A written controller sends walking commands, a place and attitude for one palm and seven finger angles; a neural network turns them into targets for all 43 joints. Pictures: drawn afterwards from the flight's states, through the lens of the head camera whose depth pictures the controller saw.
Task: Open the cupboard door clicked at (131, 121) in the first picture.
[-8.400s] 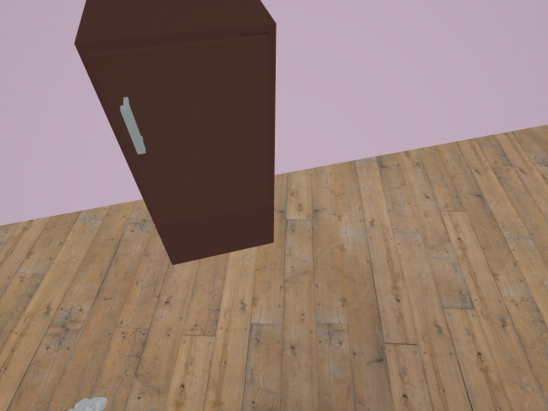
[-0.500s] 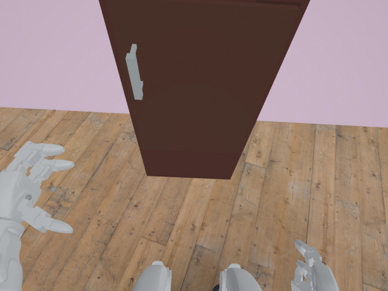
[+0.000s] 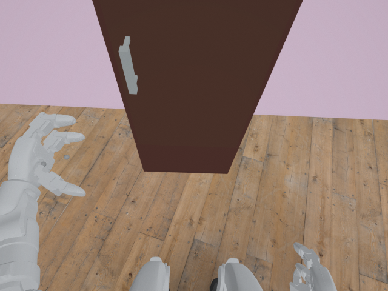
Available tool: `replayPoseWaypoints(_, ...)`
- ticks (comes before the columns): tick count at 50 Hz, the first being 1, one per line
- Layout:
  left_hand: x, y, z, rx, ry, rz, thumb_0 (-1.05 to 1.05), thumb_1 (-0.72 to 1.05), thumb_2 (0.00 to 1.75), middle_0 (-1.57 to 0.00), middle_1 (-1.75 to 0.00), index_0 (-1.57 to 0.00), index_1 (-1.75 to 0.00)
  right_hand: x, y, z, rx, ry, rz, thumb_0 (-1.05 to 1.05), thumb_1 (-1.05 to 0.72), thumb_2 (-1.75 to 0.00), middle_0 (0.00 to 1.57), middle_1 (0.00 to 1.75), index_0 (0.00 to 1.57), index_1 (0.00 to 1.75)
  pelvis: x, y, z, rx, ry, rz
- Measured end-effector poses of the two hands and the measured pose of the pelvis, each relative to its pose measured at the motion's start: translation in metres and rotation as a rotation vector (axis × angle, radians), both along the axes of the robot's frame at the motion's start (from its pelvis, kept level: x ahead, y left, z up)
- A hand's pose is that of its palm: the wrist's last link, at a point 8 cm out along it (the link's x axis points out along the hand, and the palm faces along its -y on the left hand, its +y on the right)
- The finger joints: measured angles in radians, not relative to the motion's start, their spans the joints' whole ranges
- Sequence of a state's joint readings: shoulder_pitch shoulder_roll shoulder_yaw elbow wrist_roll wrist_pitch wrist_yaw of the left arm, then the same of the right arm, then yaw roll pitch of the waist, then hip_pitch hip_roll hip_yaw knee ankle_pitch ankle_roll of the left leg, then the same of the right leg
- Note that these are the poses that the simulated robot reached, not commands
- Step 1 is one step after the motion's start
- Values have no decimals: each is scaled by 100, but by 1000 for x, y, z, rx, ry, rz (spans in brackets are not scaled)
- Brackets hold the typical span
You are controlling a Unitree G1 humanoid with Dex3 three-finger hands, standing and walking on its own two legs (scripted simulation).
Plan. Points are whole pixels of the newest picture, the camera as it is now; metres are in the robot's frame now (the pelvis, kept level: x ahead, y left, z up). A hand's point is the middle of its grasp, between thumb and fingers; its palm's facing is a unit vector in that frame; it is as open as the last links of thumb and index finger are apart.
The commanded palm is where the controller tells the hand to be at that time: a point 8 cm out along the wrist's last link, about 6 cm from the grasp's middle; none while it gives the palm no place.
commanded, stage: move the hooked fingers beside the handle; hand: left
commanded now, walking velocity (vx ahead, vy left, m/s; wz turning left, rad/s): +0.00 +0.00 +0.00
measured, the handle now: (130, 66) +0.62 +0.19 +0.05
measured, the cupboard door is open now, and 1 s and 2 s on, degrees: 0 0 0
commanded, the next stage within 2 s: none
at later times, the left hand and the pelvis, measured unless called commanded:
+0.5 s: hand (79, 124) +0.43 +0.26 +0.05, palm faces +0.02 -1.00 -0.02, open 14.0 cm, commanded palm +0.42 +0.30 +0.05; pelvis +0.00 +0.00 +0.00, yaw -2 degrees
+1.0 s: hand (95, 96) +0.51 +0.25 +0.05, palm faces +0.02 -1.00 -0.02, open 14.0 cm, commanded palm +0.50 +0.28 +0.04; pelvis +0.00 +0.01 -0.02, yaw -2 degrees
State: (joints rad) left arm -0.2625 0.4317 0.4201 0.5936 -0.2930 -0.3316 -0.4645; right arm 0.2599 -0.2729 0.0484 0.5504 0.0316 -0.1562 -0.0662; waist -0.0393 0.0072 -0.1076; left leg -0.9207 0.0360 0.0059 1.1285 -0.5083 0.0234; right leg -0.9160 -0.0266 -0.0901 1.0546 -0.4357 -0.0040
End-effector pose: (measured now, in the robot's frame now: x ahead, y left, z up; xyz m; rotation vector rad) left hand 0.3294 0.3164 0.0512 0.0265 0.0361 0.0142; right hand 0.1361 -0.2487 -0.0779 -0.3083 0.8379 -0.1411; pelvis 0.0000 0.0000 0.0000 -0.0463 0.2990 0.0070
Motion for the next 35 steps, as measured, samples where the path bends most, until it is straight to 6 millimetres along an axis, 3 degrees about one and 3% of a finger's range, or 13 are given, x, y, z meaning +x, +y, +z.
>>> replayPoseWaypoints(15,49,1,-3,-1,-8,6,-2,-50,30,-30,-120,-30,-120,-54,-15,-13,-22,204,-98,1,-91,-90,20,30,20,30,5,2,-1,-1,40,-18)
replayPoseWaypoints(35,109,-7,-3,-11,-14,0,-2,-50,30,-30,-120,-30,-120,-83,-11,-24,-28,338,-139,1,-91,-90,20,30,20,30,1,7,-9,-12,83,-22)
